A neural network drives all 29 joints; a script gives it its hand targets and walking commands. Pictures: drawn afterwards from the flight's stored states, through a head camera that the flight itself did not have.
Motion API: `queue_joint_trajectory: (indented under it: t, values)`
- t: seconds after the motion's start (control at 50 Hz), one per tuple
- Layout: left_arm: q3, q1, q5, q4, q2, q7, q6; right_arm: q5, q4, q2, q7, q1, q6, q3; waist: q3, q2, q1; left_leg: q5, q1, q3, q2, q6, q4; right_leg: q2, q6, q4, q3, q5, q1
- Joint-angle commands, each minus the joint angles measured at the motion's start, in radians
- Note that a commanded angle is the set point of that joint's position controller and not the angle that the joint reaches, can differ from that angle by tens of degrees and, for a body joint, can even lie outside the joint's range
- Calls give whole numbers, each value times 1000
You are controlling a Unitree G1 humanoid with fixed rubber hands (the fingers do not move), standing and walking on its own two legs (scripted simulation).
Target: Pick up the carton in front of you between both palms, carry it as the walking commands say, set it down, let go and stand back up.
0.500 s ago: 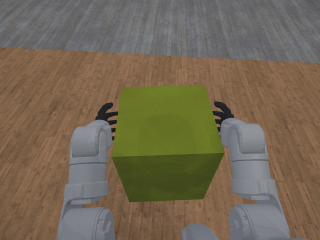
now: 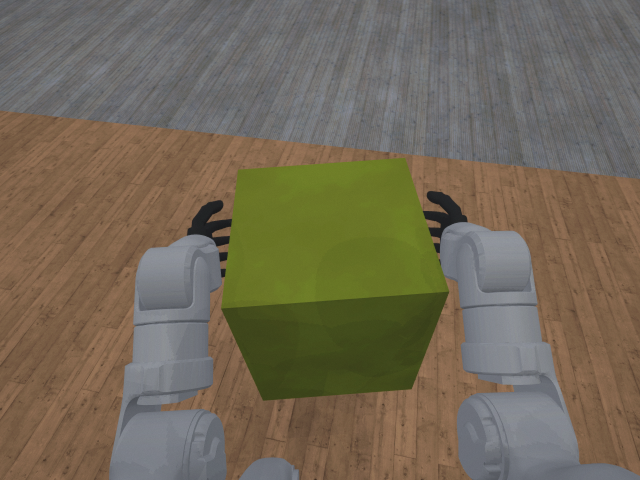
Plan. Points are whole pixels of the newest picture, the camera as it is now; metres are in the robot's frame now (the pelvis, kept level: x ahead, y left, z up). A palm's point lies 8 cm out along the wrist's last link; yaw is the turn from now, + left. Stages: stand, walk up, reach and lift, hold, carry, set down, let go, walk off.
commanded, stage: carry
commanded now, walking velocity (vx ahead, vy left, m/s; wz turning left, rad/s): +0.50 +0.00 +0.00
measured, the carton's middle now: (330, 286) +0.35 +0.01 +0.03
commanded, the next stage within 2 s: none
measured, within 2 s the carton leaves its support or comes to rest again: neither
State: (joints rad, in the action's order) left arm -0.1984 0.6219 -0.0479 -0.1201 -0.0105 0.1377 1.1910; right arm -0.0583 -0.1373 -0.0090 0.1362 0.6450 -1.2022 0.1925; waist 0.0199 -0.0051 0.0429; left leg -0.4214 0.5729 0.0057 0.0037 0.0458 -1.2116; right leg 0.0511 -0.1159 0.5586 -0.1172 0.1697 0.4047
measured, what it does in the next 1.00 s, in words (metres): goes down: left foot, then right foot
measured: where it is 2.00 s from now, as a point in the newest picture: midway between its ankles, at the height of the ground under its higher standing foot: (323, 365)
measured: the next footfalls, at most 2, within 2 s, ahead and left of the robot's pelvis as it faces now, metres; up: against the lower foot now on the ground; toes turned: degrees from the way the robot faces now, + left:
left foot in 0.32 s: +0.37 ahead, +0.09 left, -0.02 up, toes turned +2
right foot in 0.78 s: +0.62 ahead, -0.06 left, -0.04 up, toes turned -5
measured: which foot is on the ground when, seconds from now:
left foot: up 0.00-0.30, down 0.32-0.78, up 0.80-0.94, down 0.96-1.00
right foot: down 0.00-0.34, up 0.36-0.76, down 0.78-1.00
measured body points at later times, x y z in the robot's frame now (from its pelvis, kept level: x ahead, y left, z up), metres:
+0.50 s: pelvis +0.30 +0.04 -0.02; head +0.34 +0.05 +0.43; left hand +0.67 +0.17 +0.05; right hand +0.65 -0.13 +0.05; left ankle +0.34 +0.09 -0.75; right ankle +0.23 -0.08 -0.66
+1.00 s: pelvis +0.51 +0.01 -0.04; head +0.56 +0.00 +0.41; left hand +0.88 +0.16 +0.05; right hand +0.89 -0.14 +0.05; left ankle +0.48 +0.13 -0.76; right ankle +0.58 -0.06 -0.77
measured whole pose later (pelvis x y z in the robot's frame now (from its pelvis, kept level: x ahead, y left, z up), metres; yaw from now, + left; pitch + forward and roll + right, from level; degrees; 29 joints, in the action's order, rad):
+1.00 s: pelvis +0.51 +0.01 -0.04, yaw +0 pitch +4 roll +1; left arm -0.22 0.60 -0.06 -0.05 -0.03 0.12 1.18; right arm -0.05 -0.10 -0.01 0.12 0.64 -1.19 0.18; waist -0.02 0.00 0.00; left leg -0.39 0.34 0.03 0.01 0.01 -0.65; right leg 0.02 -0.09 0.49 -0.11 0.06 0.42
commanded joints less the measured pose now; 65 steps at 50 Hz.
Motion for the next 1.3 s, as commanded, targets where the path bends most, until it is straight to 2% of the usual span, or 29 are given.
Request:
queue_joint_trajectory:
  t: [0.0, 0.1, 0.22, 0.26, 0.28, 0.3, 0.32, 0.34, 0.36, 0.38, 0.4, 0.42, 0.48, 0.54, 0.58, 0.68, 0.7, 0.74, 0.76, 0.78, 0.8, 0.82, 0.86, 0.92, 0.96, 1.02, 1.06, 1.2, 1.28]
  values:
    - [679, 816, 506, 190, -1153, -267, -32, 395, 168, -1108, -202, 709, 49, -618, 464, -74, -11, 52, 155, -5, -42, -18, 94, -293, -119, -157, 370, -337, -450]
    - [679, 750, 487, 212, -1105, -261, -26, 378, 218, -1068, -184, 685, 48, -647, 457, -93, 23, 251, 228, 33, -41, -14, 292, -254, -98, -107, 269, -606, -552]
    - [670, 635, 429, 104, -1070, -269, -25, 357, 139, -1036, -210, 619, 34, -652, 380, -106, 60, 491, 62, 138, 42, 12, 688, -169, -39, -43, 152, -690, -567]
    - [669, 638, 427, 73, -1077, -274, -32, 353, 108, -1034, -223, 614, 37, -638, 403, -126, 16, 539, -138, 145, 58, 40, 788, -174, 6, 59, 121, -749, -525]
    - [669, 648, 430, 56, -1084, -278, -36, 349, 86, -1035, -229, 599, 39, -625, 438, -114, -33, 591, -308, 155, 52, 48, 843, -160, 36, 175, 70, -722, -470]
    - [668, 655, 430, 38, -1089, -281, -41, 344, 68, -1026, -236, 586, 42, -608, 476, -63, -73, 645, -508, 76, -30, 52, 798, -135, 58, 333, 46, -494, -317]
    - [665, 662, 427, 19, -1095, -285, -43, 342, 39, -1019, -242, 572, 43, -585, 547, 95, -73, 1020, -754, -184, -262, 81, 627, -89, 74, 511, 47, 32, -75]
    - [649, 661, 428, -8, -1129, -284, -39, 330, 7, -993, -243, 581, 52, -575, 628, 305, -99, 840, -974, -529, -405, 296, 675, 42, 117, 797, 95, 432, 240]
    - [666, 661, 420, 31, -1119, -274, -43, 349, 12, -1032, -250, 543, 56, -584, 603, 238, -97, 558, -931, -565, -379, 293, 738, -2, 82, 846, 142, 408, 326]
    - [665, 716, 419, 64, -1125, -266, -50, 375, 74, -1071, -257, 623, 65, -603, 553, 181, -106, 462, -853, -497, -329, 257, 759, -32, 68, 829, 150, 358, 370]
    - [665, 742, 420, 91, -1140, -256, -58, 409, 119, -1103, -261, 693, 69, -622, 499, 88, -97, 480, -752, -426, -300, 222, 775, -61, 68, 767, 147, 305, 362]
    - [662, 741, 422, 116, -1147, -245, -63, 444, 163, -1129, -263, 743, 72, -645, 476, 59, -86, 492, -681, -378, -288, 204, 795, -82, 73, 706, 149, 270, 334]
    - [669, 675, 396, 170, -1130, -213, -68, 481, 246, -1140, -253, 741, 79, -693, 491, 78, -73, 528, -621, -294, -259, 194, 806, -95, 96, 592, 125, 233, 285]
    - [679, 608, 366, 196, -1093, -192, -69, 483, 277, -1109, -252, 681, 77, -706, 487, 101, -88, 907, -669, -187, -240, 191, 743, -90, 108, 466, 87, 165, 332]
    - [690, 595, 353, 222, -1064, -185, -66, 478, 296, -1076, -253, 659, 73, -711, 489, 119, -95, 1072, -686, -122, -209, 166, 711, -70, 107, 374, 60, 66, 326]
    - [705, 577, 343, 241, -989, -192, -33, 442, 270, -999, -251, 593, 47, -703, 466, 133, -108, 1057, -675, 0, -119, 111, 618, 3, 97, 50, -11, -202, 177]
    - [703, 571, 344, 228, -977, -198, -25, 431, 249, -988, -251, 578, 41, -696, 457, 130, -104, 1011, -651, 9, -116, 102, 590, 12, 91, -17, -14, -245, 113]
    - [684, 556, 343, 186, -960, -214, -11, 418, 200, -976, -252, 576, 31, -684, 448, 90, -48, 881, -547, 56, -95, 51, 465, 5, 80, -243, -30, -448, -143]
    - [667, 558, 346, 160, -949, -222, -5, 409, 172, -969, -254, 578, 27, -675, 446, 57, -27, 657, -429, 59, -79, 16, 399, -88, 71, -233, 33, -666, -319]
    - [648, 557, 347, 127, -943, -231, -1, 398, 138, -963, -255, 593, 22, -660, 505, -65, -22, 176, -222, 65, -44, -21, 263, -321, 18, -28, 249, -1293, -570]
    - [635, 571, 331, 87, -929, -235, -2, 402, 98, -992, -251, 586, 11, -657, 592, -210, -4, -198, -40, 0, 36, -64, 152, -456, -159, 49, 411, -1473, -749]
    - [626, 533, 345, 58, -965, -243, -5, 405, 95, -996, -250, 588, 8, -653, 611, -194, -3, -255, -34, -42, 27, -49, 152, -444, -175, -8, 439, -1274, -701]
    - [638, 622, 385, 103, -1046, -256, -19, 417, 117, -1059, -250, 658, 22, -656, 568, -112, -29, -216, -71, -48, -14, -32, 324, -379, -107, -78, 386, -909, -586]
    - [662, 737, 435, 194, -1109, -258, -31, 426, 171, -1119, -235, 718, 41, -661, 565, -98, -42, -69, -268, 12, 20, -23, 560, -316, -56, -141, 283, -666, -430]
    - [669, 745, 442, 235, -1106, -251, -32, 424, 192, -1132, -225, 695, 50, -669, 589, -94, -42, 60, -327, 19, 6, -25, 649, -290, -42, -117, 225, -634, -427]
    - [675, 716, 433, 242, -1079, -249, -25, 416, 219, -1112, -215, 684, 50, -684, 587, -95, -26, 192, -350, -2, -34, -35, 679, -257, -16, -40, 188, -874, -467]
    - [673, 678, 421, 225, -1048, -249, -16, 411, 216, -1083, -213, 661, 44, -684, 594, -68, -29, 349, -367, -24, -67, -24, 606, -248, -6, -6, 171, -938, -443]
    - [648, 634, 383, 81, -1049, -262, -8, 388, 102, -1056, -246, 620, 27, -637, 547, 31, -43, 684, -418, -57, -116, 2, 559, -194, -7, 32, 128, -718, -275]
    - [643, 701, 398, 78, -1076, -259, -15, 408, 103, -1074, -253, 689, 34, -628, 509, 47, -46, 735, -418, -71, -141, 23, 571, -183, 3, 27, 120, -575, -231]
